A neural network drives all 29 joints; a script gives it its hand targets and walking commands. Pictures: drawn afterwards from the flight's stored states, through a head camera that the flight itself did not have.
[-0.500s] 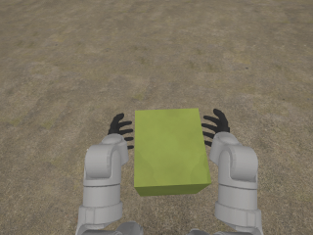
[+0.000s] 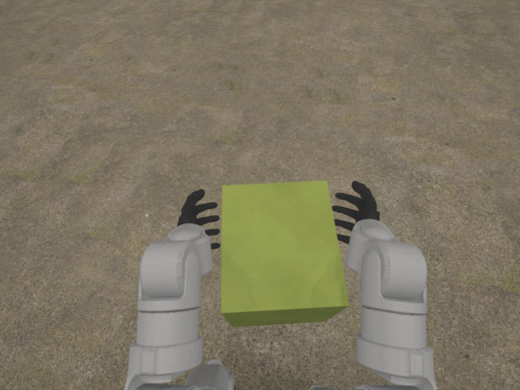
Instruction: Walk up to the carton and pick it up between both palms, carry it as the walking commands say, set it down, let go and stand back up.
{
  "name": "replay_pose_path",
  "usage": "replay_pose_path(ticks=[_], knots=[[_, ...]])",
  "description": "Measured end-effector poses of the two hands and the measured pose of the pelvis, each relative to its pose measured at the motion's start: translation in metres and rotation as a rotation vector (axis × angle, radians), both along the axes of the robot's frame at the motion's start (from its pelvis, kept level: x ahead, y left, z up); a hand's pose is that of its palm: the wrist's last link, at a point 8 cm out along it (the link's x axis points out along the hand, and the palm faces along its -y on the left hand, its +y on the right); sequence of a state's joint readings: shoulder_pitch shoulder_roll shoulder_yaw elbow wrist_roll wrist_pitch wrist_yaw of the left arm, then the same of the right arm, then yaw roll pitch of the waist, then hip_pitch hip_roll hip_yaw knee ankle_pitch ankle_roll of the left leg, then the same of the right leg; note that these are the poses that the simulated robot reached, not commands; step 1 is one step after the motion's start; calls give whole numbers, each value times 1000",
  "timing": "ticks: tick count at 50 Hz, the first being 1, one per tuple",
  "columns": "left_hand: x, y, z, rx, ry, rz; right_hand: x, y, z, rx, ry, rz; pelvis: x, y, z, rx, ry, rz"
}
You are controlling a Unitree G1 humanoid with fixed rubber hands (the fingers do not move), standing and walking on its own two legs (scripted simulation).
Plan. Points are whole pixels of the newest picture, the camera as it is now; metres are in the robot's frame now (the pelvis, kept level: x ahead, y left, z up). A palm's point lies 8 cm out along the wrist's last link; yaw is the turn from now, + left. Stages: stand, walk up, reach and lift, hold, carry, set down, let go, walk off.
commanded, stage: carry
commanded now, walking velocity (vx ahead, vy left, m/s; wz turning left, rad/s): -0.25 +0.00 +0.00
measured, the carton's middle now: (277, 258) +0.33 +0.00 +0.00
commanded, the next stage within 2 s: none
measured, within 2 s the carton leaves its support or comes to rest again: neither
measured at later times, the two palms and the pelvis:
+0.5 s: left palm (120, 360) +0.15 +0.17 +0.10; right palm (346, 333) +0.17 -0.08 +0.12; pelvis -0.15 +0.02 +0.01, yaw +3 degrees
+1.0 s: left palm out of the picture +0.08 +0.18 +0.11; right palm out of the picture +0.10 -0.07 +0.13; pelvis -0.21 +0.04 +0.01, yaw +2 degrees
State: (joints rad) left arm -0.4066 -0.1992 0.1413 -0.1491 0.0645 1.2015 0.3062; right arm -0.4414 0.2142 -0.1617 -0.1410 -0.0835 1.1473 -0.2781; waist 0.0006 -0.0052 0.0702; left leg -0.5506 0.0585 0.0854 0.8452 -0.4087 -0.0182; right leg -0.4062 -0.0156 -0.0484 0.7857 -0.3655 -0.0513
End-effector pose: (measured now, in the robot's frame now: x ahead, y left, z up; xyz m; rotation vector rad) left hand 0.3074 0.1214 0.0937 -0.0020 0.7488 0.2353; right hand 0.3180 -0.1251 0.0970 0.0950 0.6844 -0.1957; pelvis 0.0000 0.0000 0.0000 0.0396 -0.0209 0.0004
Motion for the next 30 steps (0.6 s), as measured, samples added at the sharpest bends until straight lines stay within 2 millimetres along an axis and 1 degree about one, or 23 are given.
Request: replay_pose_path(ticks=[3,6,10,14,17,19,23,26,28,30], knots=[[-21,-3,2,-4,8,-8,-22,-4,1,-1,7,-3,-20,-2,3,4,-16,0],[-42,3,5,-1,-2,9,-39,2,3,1,-1,14,-40,-1,3,5,-5,18],[-72,20,2,-4,-10,46,-60,20,3,-6,-8,49,-67,4,0,-6,20,53],[-104,40,-8,-29,-12,74,-86,42,0,-32,-9,75,-95,15,-7,-28,31,78],[-130,51,-14,-39,14,87,-109,54,1,-49,18,99,-117,21,-2,-25,7,75],[-143,55,-10,-43,24,86,-121,57,6,-53,26,103,-127,23,2,-38,2,76],[-157,53,2,-40,-3,83,-137,55,20,-51,0,99,-143,23,7,-38,29,69],[-163,43,10,-21,-32,66,-148,45,24,-33,-29,79,-152,20,4,-21,40,47],[-169,34,15,-8,-39,41,-159,36,24,-26,-35,55,-159,19,5,-26,32,36],[-177,30,19,-9,-38,23,-169,30,24,-32,-32,45,-165,18,6,-27,24,35]])
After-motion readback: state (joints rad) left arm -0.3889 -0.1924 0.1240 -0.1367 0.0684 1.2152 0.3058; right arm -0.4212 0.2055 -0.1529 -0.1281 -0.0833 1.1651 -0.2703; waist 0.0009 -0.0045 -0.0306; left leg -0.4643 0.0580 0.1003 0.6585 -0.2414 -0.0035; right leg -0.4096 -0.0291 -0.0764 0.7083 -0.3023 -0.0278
